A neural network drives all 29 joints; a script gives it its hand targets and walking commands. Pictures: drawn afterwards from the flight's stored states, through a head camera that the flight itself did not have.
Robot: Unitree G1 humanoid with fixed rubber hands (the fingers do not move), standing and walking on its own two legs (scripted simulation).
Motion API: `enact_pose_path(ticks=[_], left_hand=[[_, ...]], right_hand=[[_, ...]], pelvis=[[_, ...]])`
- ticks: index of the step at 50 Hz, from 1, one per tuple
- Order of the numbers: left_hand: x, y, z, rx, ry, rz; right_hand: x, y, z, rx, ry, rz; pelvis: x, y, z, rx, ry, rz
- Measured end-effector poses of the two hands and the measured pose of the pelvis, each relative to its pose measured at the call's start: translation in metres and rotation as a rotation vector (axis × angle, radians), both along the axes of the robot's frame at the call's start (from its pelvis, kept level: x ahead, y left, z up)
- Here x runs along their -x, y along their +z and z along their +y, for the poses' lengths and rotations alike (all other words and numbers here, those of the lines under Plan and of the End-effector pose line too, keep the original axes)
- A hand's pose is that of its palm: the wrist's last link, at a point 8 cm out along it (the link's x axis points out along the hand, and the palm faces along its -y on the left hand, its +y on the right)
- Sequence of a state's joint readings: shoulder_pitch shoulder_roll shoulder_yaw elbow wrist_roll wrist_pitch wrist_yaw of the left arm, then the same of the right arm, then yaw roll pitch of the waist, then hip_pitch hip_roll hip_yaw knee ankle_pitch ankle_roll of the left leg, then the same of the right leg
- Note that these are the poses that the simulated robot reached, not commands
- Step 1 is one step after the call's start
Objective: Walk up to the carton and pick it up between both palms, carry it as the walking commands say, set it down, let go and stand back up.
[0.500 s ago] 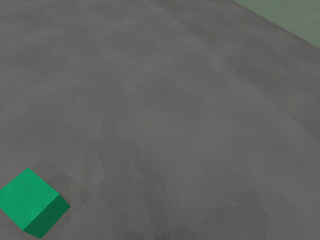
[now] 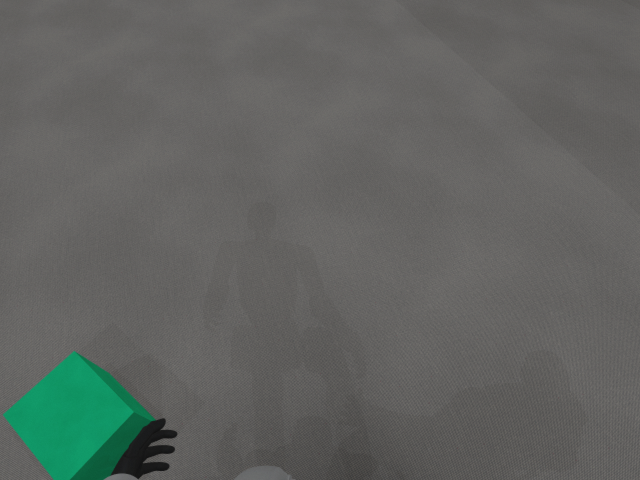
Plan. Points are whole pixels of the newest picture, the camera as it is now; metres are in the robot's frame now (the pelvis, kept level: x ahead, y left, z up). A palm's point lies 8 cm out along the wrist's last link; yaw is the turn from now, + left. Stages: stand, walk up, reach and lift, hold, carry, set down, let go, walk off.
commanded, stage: walk up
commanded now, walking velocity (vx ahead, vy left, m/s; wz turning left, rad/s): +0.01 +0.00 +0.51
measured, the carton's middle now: (89, 421) +0.29 +0.63 -0.66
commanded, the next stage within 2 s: none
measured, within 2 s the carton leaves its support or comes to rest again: neither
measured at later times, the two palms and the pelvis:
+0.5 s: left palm out of the picture +0.10 +0.29 -0.14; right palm out of the picture +0.12 -0.21 -0.10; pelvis +0.04 +0.04 +0.02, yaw +12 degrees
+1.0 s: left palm out of the picture +0.05 +0.23 -0.09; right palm (520, 476) +0.16 -0.26 -0.14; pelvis +0.05 -0.05 +0.01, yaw +23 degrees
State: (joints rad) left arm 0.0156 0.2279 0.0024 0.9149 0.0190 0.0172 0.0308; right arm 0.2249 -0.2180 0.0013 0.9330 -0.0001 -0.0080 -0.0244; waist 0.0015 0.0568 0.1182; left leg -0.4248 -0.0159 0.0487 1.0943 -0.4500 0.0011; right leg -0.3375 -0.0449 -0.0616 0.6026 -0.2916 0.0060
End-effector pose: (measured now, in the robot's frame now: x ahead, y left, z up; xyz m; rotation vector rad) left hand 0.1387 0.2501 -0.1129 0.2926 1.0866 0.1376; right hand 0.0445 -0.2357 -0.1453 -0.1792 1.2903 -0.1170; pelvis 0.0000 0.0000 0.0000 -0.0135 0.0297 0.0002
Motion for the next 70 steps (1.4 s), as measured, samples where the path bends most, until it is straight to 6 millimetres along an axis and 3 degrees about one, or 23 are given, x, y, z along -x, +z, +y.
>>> enact_pose_path(ticks=[6, 10, 18, 26, 34, 40, 43, 47, 51, 57, 60, 65, 70], left_hand=[[0.024, -0.022, 0.022, 0.049, 0.118, 0.038], [0.037, -0.033, 0.032, 0.086, 0.163, 0.089], [0.043, -0.026, 0.041, 0.132, 0.226, 0.131], [0.038, -0.022, 0.041, 0.121, 0.237, 0.145], [0.012, -0.003, 0.033, 0.068, 0.238, 0.024], [0.005, 0.016, 0.015, 0.004, 0.257, -0.061], [0.022, 0.02, 0.002, -0.022, 0.295, -0.06], [0.058, 0.026, -0.009, -0.036, 0.382, -0.04], [0.098, 0.019, -0.02, -0.03, 0.469, -0.004], [0.16, 0.0, -0.035, 0.022, 0.591, 0.073], [0.18, -0.009, -0.036, 0.061, 0.652, 0.087], [0.197, -0.028, -0.025, 0.131, 0.716, 0.096], [0.165, -0.01, 0.001, 0.159, 0.7, 0.061]], right_hand=[[-0.083, 0.011, 0.019, 0.029, 0.122, -0.123], [-0.105, 0.021, 0.03, 0.061, 0.166, -0.147], [-0.093, 0.044, 0.035, 0.111, 0.216, -0.026], [-0.069, 0.043, 0.026, 0.117, 0.211, 0.058], [-0.046, 0.029, 0.004, 0.083, 0.213, 0.129], [-0.053, 0.012, -0.018, 0.035, 0.225, 0.117], [-0.071, 0.002, -0.024, 0.005, 0.249, 0.079], [-0.099, 0.003, -0.023, -0.029, 0.33, 0.044], [-0.122, 0.005, -0.018, -0.036, 0.402, 0.024], [-0.148, 0.01, 0.004, -0.044, 0.511, 0.017], [-0.159, 0.013, 0.022, -0.028, 0.579, 0.025], [-0.169, 0.013, 0.052, 0.005, 0.649, 0.01], [-0.172, 0.03, 0.063, 0.041, 0.638, 0.047]], pelvis=[[-0.021, -0.008, 0.015, 0.052, 0.097, 0.015], [-0.029, -0.008, 0.028, 0.06, 0.129, 0.002], [-0.038, 0.012, 0.039, 0.096, 0.197, 0.032], [-0.041, 0.015, 0.035, 0.082, 0.212, 0.042], [-0.042, 0.012, 0.014, 0.033, 0.239, 0.042], [-0.046, 0.008, -0.015, -0.014, 0.261, 0.041], [-0.048, 0.005, -0.029, -0.036, 0.284, 0.023], [-0.047, 0.01, -0.042, -0.047, 0.356, 0.0], [-0.046, 0.009, -0.047, -0.038, 0.422, -0.009], [-0.046, 0.006, -0.04, 0.001, 0.519, 0.006], [-0.044, 0.004, -0.029, 0.03, 0.583, 0.022], [-0.044, -0.005, -0.004, 0.039, 0.653, 0.017], [-0.066, 0.013, 0.019, 0.041, 0.664, 0.036]])
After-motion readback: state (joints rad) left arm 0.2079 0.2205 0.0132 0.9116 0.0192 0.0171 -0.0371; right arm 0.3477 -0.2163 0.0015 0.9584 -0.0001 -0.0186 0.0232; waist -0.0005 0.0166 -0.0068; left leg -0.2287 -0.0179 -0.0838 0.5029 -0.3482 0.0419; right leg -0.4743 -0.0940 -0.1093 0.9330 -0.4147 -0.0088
